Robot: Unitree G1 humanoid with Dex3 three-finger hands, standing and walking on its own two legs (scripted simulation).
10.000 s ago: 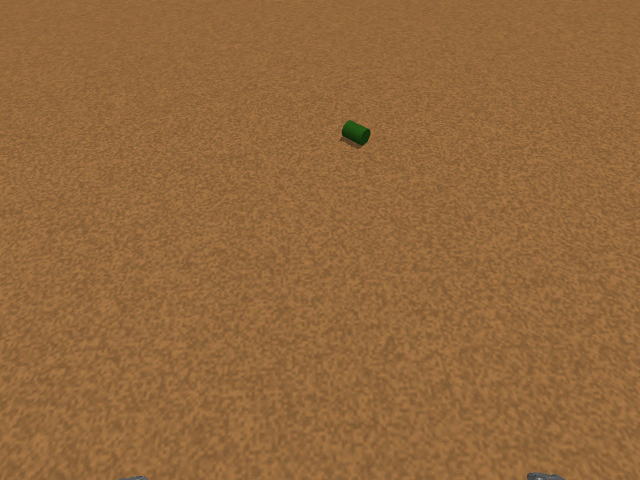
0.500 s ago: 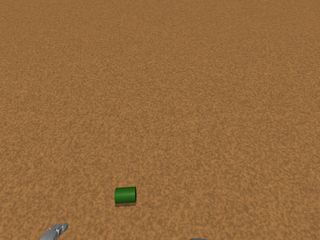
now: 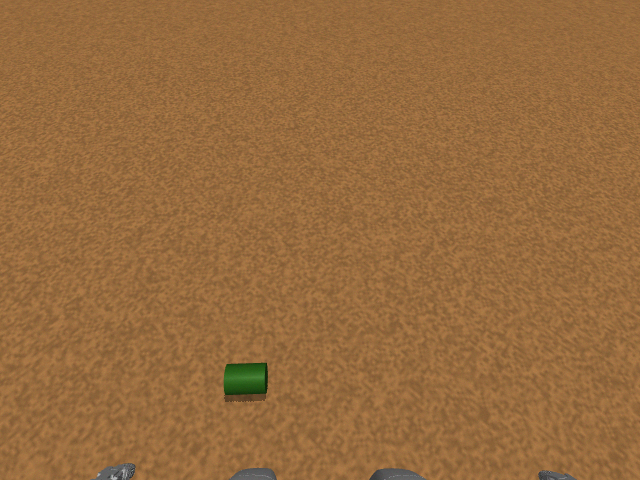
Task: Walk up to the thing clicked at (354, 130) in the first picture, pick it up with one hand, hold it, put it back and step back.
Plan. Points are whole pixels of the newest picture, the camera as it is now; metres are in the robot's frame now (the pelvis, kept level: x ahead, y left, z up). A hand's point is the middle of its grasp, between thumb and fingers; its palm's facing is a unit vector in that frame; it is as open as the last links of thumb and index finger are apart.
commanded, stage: walk up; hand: left
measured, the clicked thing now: (246, 378) +0.42 +0.23 -0.72
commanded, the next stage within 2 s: stand in 0.54 s
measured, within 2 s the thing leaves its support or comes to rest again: neither
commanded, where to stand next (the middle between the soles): +0.04 +0.00 m, yaw -1 degrees
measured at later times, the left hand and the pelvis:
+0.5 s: hand out of the picture +0.10 +0.24 -0.14, palm faces +0.01 -0.94 -0.34, open 7.4 cm; pelvis +0.01 -0.01 +0.01, yaw -1 degrees
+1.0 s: hand out of the picture +0.07 +0.26 -0.14, palm faces -0.03 -0.94 -0.35, open 7.4 cm; pelvis +0.00 +0.01 +0.02, yaw -1 degrees
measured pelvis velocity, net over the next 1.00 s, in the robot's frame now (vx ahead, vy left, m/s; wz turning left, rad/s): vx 0.00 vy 0.01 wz -0.01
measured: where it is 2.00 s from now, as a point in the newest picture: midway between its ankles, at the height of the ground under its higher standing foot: outside the picture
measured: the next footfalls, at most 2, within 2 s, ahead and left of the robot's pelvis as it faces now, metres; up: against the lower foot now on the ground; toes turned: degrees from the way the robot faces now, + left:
none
